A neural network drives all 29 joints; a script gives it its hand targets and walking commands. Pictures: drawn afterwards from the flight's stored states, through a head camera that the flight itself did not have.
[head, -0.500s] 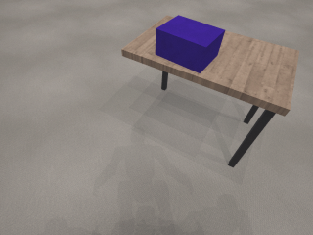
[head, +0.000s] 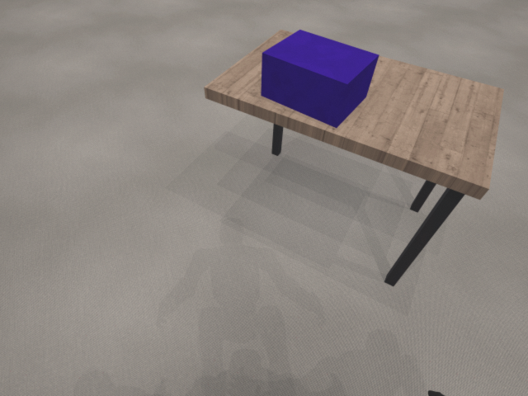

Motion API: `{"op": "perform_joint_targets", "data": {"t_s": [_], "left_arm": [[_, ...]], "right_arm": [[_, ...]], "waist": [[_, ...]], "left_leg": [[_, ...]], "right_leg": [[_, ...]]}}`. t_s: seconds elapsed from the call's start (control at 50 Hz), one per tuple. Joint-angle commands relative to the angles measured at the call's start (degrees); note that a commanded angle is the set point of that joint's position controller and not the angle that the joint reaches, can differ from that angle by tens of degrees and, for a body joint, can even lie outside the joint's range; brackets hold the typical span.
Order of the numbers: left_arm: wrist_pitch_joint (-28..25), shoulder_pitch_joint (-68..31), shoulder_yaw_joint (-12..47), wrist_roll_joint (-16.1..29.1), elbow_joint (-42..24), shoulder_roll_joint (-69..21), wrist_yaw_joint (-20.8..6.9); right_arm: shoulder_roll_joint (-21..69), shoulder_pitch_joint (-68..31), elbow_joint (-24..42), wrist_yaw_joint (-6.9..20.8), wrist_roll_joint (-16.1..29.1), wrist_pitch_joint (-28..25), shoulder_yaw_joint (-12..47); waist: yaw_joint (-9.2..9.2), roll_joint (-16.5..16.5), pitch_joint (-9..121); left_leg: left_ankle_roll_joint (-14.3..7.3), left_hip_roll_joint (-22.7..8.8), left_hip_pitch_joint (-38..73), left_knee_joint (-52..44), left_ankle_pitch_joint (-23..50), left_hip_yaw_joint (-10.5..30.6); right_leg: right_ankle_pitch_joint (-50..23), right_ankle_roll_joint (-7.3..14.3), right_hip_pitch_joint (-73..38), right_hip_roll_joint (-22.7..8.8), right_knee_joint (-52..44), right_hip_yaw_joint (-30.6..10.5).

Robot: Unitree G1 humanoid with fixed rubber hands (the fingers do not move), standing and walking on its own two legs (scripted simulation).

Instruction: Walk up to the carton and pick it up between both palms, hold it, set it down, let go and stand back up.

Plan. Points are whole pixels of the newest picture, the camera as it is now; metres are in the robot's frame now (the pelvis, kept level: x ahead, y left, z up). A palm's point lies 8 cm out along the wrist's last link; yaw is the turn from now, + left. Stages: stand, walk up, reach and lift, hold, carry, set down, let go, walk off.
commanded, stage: walk up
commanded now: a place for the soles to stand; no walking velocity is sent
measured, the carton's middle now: (317, 76) +1.02 -0.20 -0.05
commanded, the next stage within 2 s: none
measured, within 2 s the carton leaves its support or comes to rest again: neither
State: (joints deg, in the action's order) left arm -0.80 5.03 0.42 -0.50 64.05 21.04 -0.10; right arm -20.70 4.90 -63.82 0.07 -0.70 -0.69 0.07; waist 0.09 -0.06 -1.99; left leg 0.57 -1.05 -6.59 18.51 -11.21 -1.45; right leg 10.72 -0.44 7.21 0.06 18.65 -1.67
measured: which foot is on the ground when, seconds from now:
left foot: down 0.00-0.30, up 0.32-0.66, down 0.68-1.00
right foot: down 0.00-0.08, up 0.10-0.28, down 0.30-0.70, up 0.72-1.00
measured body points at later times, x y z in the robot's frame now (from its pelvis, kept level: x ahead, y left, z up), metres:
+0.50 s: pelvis +0.11 -0.03 -0.02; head +0.12 -0.06 +0.43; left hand +0.19 +0.29 -0.11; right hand +0.15 -0.38 -0.13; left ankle +0.19 +0.10 -0.69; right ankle +0.07 -0.17 -0.75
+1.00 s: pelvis +0.30 +0.04 -0.02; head +0.33 +0.02 +0.43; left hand +0.56 +0.29 -0.10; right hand +0.16 -0.25 -0.13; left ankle +0.33 +0.11 -0.75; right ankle +0.31 -0.09 -0.71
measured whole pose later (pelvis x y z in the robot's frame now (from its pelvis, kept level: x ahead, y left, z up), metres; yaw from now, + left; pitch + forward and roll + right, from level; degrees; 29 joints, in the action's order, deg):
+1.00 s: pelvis +0.30 +0.04 -0.02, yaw -25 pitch -1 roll -1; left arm -2.8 14.2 -3.5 0.4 43.4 26.3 0.9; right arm -24.1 24.2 -42.3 2.5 -1.5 -1.0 -3.4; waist -5.0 -1.1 -7.4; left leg -3.8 -1.1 -13.4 32.4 -17.8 -9.5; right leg 17.9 2.3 28.5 0.7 49.9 0.6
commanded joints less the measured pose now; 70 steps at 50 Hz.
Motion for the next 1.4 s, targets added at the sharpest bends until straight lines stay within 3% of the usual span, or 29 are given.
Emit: {"op": "perform_joint_targets", "data": {"t_s": [0.0, 0.04, 0.06, 0.08, 0.12, 0.2, 0.24, 0.26, 0.28, 0.3, 0.34, 0.42, 0.56, 0.6, 0.64, 0.66, 0.68, 0.7, 0.76, 0.8, 0.96, 1.04, 1.06, 1.08, 1.1, 1.12, 1.2, 1.34, 1.38], "left_arm": [[-0.74, 3.20, -4.83, -0.51, -7.76, 16.06, -0.66], [-0.78, -1.78, -5.49, -0.96, -9.74, 14.94, -1.38], [-0.94, -6.41, -5.65, -0.86, -13.00, 13.72, -1.64], [-1.03, -5.16, -5.37, -1.07, -14.04, 12.96, -1.44], [-1.80, 0.79, -5.26, -0.71, -13.77, 13.67, -2.23], [-1.90, 10.85, -7.36, 0.44, -14.14, 13.23, -3.83], [-2.37, 20.05, -8.77, -0.18, -11.21, 14.26, -3.09], [-2.61, 28.85, -10.27, -0.31, -9.39, 18.23, -1.87], [-3.27, 31.28, -10.79, -1.26, -10.78, 22.87, -0.52], [-3.37, 25.72, -9.70, -0.77, -14.15, 22.72, -0.50], [-4.08, 17.14, -9.40, 1.08, -17.90, 21.81, 0.20], [-4.88, 15.89, -8.90, 0.39, -19.02, 20.13, 1.11], [-5.40, 18.14, -9.65, 0.26, -22.74, 22.03, 2.69], [-5.05, 15.17, -10.00, -0.36, -23.84, 22.83, 3.14], [-4.58, 14.83, -8.68, -0.99, -24.26, 18.38, 3.72], [-4.37, 18.10, -6.99, -0.75, -24.16, 13.65, 4.01], [-4.44, 20.20, -5.90, 0.02, -24.83, 9.88, 4.08], [-4.11, 22.31, -5.69, 0.32, -24.37, 13.60, 4.90], [-4.09, 20.85, -7.21, 1.71, -19.81, 18.33, 3.60], [-3.70, 20.96, -7.32, 1.60, -18.96, 16.03, 2.26], [-2.31, 10.37, -6.10, 0.57, -23.34, 11.13, 1.16], [-1.57, 12.84, -6.22, 0.35, -22.11, 11.57, 0.66], [-1.59, 13.64, -7.10, -0.07, -21.46, 15.03, 0.85], [-1.54, 16.35, -8.22, -0.23, -21.75, 18.35, 0.79], [-1.36, 11.99, -7.13, 0.86, -22.83, 16.86, 1.09], [-1.45, 10.26, -7.03, 0.57, -23.56, 16.27, 1.56], [-1.00, 6.37, -6.25, -0.04, -22.60, 15.08, 1.67], [2.91, 3.14, -7.06, -0.78, -25.77, 14.39, -1.52], [3.10, 5.76, -5.81, -0.47, -26.41, 7.88, -1.43]], "right_arm": [[-17.74, 0.16, 9.26, 0.92, -1.34, -1.44, -5.65], [-18.50, 6.09, 7.70, 1.27, -1.58, -1.69, -6.98], [-20.36, 8.35, 7.97, 1.32, -1.58, -1.52, -7.90], [-21.10, 6.39, 9.44, 1.24, -1.97, -2.05, -8.25], [-18.95, 3.64, 12.76, 1.14, -1.63, -2.61, -7.79], [-19.30, -3.68, 17.63, 2.65, -2.32, -2.46, -7.82], [-16.02, -2.04, 19.90, 3.00, -2.34, -1.27, -6.91], [-13.39, -1.92, 21.05, 3.04, -2.14, -0.84, -6.12], [-9.65, -1.71, 22.89, 3.02, -1.87, -0.58, -4.61], [-13.00, 0.36, 22.41, 3.21, -1.41, -0.18, -5.28], [-17.45, 1.13, 20.97, 3.04, -0.89, -0.08, -6.09], [-15.90, 7.16, 20.06, 4.05, -0.66, 0.97, -6.87], [-14.77, 4.57, 25.96, 5.47, -1.92, 1.60, -8.29], [-15.76, 9.67, 25.23, 5.64, -1.84, 1.39, -9.26], [-17.04, 21.06, 23.07, 5.09, -1.94, 0.78, -10.62], [-19.00, 25.61, 23.42, 4.43, -2.89, 0.53, -11.17], [-22.05, 24.49, 24.74, 3.65, -3.03, -0.23, -11.47], [-24.89, 15.97, 26.00, 3.64, -0.21, -0.43, -11.41], [-19.00, 11.28, 28.09, 2.99, -0.68, -1.11, -8.96], [-17.35, 14.12, 26.55, 2.78, -0.97, -1.72, -8.33], [-15.29, 17.68, 26.99, 0.99, 0.37, -1.66, -6.78], [-16.92, 15.31, 25.75, 0.03, 1.24, -1.26, -6.57], [-15.08, 15.83, 26.15, -0.12, 1.51, -1.15, -6.03], [-11.85, 16.63, 27.23, -0.34, 1.97, -1.33, -5.01], [-12.00, 19.06, 26.15, -1.27, 1.70, 0.12, -4.71], [-13.60, 18.78, 24.89, -1.64, 0.88, 0.63, -5.18], [-13.90, 18.33, 20.85, -0.86, 1.24, 0.53, -4.81], [-13.23, 19.87, 17.24, -2.72, 0.41, -2.03, -6.42], [-22.82, 16.38, 19.84, -3.50, -1.79, -3.06, -8.57]], "waist": [[-2.15, -1.93, 7.65], [-6.37, -3.48, -1.69], [-8.28, -12.81, -5.56], [-7.02, -11.58, -6.75], [-3.41, -3.09, -4.76], [2.48, -10.21, -0.14], [6.15, 3.30, 3.77], [11.48, 14.77, 6.84], [11.43, 24.48, 3.40], [6.43, 15.33, 2.62], [2.56, 3.08, -4.23], [-0.47, 3.62, -5.02], [-0.49, 8.01, -6.14], [-4.14, 8.37, -2.19], [-10.41, -2.09, 2.88], [-12.72, -11.50, 3.12], [-9.78, -22.84, 0.22], [-3.83, -19.82, 2.75], [-1.06, -6.86, -2.42], [-1.27, -6.22, -4.06], [-2.60, -5.92, 0.61], [1.51, -1.90, 3.12], [2.36, -0.57, 4.27], [4.13, 11.97, 7.61], [1.33, 7.73, 7.16], [0.00, 6.32, 8.24], [-1.34, 8.41, 1.37], [-2.54, 4.70, 3.58], [-1.57, -15.24, 2.46]], "left_leg": [[-3.39, -3.86, 9.57, 5.69, -17.24, 0.70], [-7.88, -8.37, 13.60, 0.18, -31.78, 8.55], [-11.41, -17.34, 10.00, -8.41, -31.61, 17.77], [-14.92, -24.03, 7.73, -10.29, -27.75, 20.34], [-15.50, -23.50, 5.46, -9.01, -18.64, 17.31], [-8.64, -13.17, -4.59, -0.41, -16.64, -0.65], [-7.22, -8.03, -15.26, 18.89, -14.09, -7.35], [-5.92, -4.14, -25.67, 37.27, -13.70, -7.57], [-3.15, 0.80, -36.85, 49.83, -27.19, -4.01], [-2.36, -0.07, -36.02, 52.41, -24.41, 4.66], [-1.78, -5.07, -33.27, 51.28, -17.95, 6.06], [-0.96, -6.04, -21.70, 40.04, -10.01, 3.57], [-0.49, -5.76, -17.42, 29.93, -3.88, 1.69], [-1.23, -5.14, -6.41, 27.46, -5.45, -0.63], [-3.85, -2.56, 8.26, 19.94, -7.60, -1.57], [-4.99, -5.55, 8.92, 10.81, -15.70, 5.38], [-7.50, -16.76, 7.10, 2.10, -14.74, 26.31], [-11.39, -24.66, 0.96, -7.01, -19.74, 41.43], [-11.98, -15.35, -5.69, -0.33, -10.12, 21.09], [-10.02, -11.86, -10.87, -0.25, -1.68, 10.75], [-9.27, -15.61, -2.23, 10.63, 39.25, 2.62], [-4.82, -12.90, -4.99, 21.19, 33.25, 0.14], [-2.58, -11.01, -11.83, 27.98, 24.71, -0.57], [0.30, -4.33, -18.71, 42.30, 4.08, -3.67], [0.85, -0.54, -20.32, 45.98, -25.23, 0.80], [0.63, -3.43, -18.99, 45.63, -28.49, 5.04], [-1.72, -2.49, -15.21, 38.55, -17.68, -1.09], [-2.05, 1.08, -2.41, 8.28, -3.35, -4.16], [-8.36, -23.41, 1.15, -2.67, -4.75, 27.59]], "right_leg": [[11.71, 4.10, 6.29, -4.12, 0.31, -8.35], [20.57, 2.00, 26.50, -1.45, 6.70, -5.24], [15.50, 1.45, 31.16, 0.27, 21.85, 0.18], [19.00, 1.65, 33.81, -2.89, 29.98, -0.35], [17.98, 2.30, 29.25, -7.18, 32.38, -3.13], [6.11, 2.09, 8.53, -6.74, 18.71, 3.65], [1.69, 1.75, -9.77, -0.77, 13.19, 8.52], [7.42, 3.58, -20.39, -1.34, 10.24, 2.03], [16.25, 8.09, -17.93, -12.71, 1.15, -21.04], [21.29, 15.10, -8.36, -22.74, -7.98, -43.50], [14.19, 15.73, -2.03, -22.01, -5.20, -34.93], [1.46, 11.49, 9.38, -12.69, 0.63, -17.36], [6.14, 11.63, 15.94, -11.47, 4.20, -15.78], [2.70, 10.29, 20.90, -11.24, 8.39, -13.50], [2.41, 6.11, 26.59, -6.26, 26.88, -6.72], [5.45, 4.26, 28.36, -1.14, 44.26, -2.89], [24.90, 2.31, 37.52, 4.90, 55.48, -3.27], [23.78, 3.62, 36.04, 1.15, 58.43, -3.41], [16.06, 2.57, 29.08, -3.56, 52.95, -1.67], [11.34, 2.25, 23.69, -2.43, 46.66, -0.94], [4.91, 3.21, 15.74, 0.89, 26.10, 3.40], [-3.91, 5.53, 2.98, 2.36, 10.00, 4.44], [-11.93, 8.36, -3.85, -1.78, 10.77, -3.55], [-24.08, 14.77, -8.36, -14.21, 7.87, -20.44], [-30.58, 21.71, -4.85, -21.25, 9.17, -26.79], [-22.79, 22.09, -0.79, -23.12, 6.85, -29.07], [-17.52, 13.49, 10.08, -9.58, 6.41, -11.65], [-1.36, 9.71, 15.23, -5.40, 15.21, -10.86], [18.91, 2.10, 30.98, 7.53, 34.89, -6.63]]}}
